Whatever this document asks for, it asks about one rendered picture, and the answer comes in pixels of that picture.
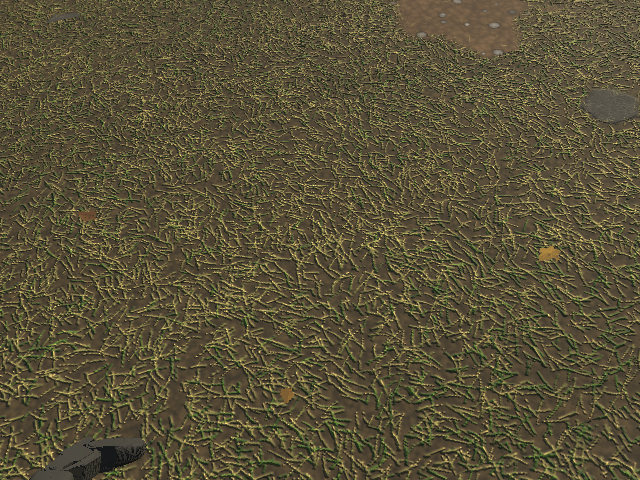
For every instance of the robot left hand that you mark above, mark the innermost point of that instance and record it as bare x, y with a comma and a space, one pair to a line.
87, 458

